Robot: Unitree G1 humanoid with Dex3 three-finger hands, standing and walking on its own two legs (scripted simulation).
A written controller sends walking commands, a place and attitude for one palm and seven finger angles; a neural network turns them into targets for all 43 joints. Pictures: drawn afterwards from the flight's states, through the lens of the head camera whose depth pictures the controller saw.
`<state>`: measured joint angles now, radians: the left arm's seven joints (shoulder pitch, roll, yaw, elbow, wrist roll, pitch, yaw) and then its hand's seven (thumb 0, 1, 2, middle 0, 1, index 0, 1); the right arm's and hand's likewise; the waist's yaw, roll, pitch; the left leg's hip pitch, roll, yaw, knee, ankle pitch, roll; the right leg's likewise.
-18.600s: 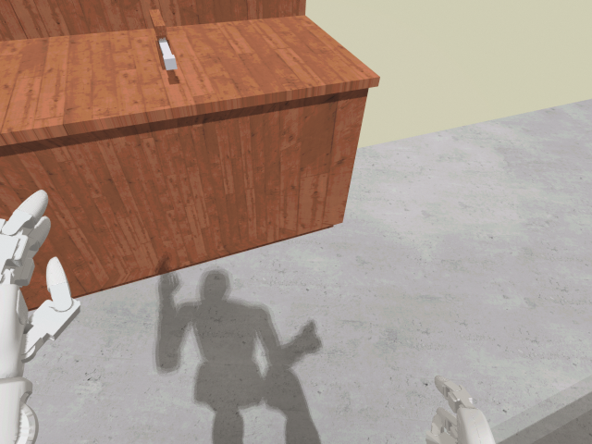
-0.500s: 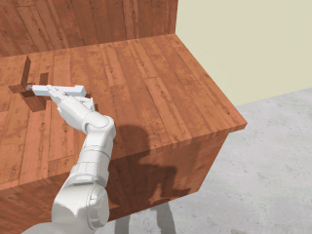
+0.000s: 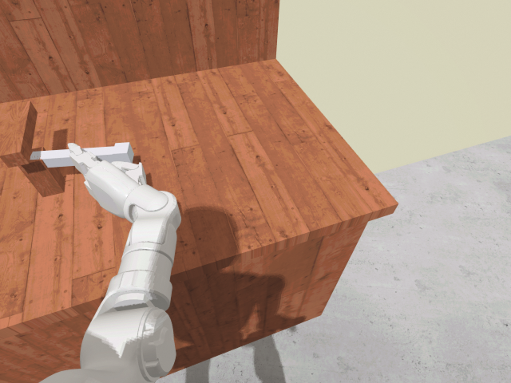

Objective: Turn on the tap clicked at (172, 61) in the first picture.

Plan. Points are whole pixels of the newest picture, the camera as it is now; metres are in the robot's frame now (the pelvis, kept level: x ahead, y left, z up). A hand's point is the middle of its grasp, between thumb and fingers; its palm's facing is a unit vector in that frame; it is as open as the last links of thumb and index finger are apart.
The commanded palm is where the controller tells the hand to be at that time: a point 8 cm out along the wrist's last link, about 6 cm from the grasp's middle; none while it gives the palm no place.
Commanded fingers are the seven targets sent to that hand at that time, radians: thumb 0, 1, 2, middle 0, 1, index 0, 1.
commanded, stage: lift the hand up off the lever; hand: left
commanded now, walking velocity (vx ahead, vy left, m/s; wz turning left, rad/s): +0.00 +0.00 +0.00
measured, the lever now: (123, 154) +0.48 +0.23 +0.11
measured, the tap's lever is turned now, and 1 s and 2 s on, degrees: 77 77 77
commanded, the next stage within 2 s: draw the hand back beside the body in 2.00 s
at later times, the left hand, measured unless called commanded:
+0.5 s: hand (135, 165) +0.42 +0.19 +0.13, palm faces +0.80 -0.59 -0.08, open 7.8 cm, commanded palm +0.36 +0.20 +0.14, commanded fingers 0.00 0.90 0.90 -0.15 -0.15 -0.15 -0.15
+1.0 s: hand (135, 161) +0.42 +0.18 +0.15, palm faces +0.80 -0.59 -0.07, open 7.8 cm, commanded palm +0.36 +0.20 +0.15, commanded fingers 0.00 0.90 0.90 -0.15 -0.15 -0.15 -0.15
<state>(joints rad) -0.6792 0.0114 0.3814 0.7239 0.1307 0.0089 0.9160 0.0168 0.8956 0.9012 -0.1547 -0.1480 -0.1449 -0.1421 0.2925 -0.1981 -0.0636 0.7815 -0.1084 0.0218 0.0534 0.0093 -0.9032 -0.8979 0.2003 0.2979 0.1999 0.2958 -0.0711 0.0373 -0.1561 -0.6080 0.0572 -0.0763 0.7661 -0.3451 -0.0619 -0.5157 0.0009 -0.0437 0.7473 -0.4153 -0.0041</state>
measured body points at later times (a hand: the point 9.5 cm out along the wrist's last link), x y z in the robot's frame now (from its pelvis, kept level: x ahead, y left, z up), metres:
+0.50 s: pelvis +0.01 +0.00 +0.01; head +0.01 -0.01 +0.46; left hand +0.37 +0.22 +0.14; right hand +0.15 -0.23 -0.11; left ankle +0.02 +0.16 -0.71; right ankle -0.03 -0.12 -0.71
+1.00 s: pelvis +0.01 -0.01 +0.01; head +0.01 -0.01 +0.46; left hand +0.37 +0.21 +0.15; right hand +0.14 -0.24 -0.11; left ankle +0.02 +0.16 -0.71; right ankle -0.03 -0.12 -0.71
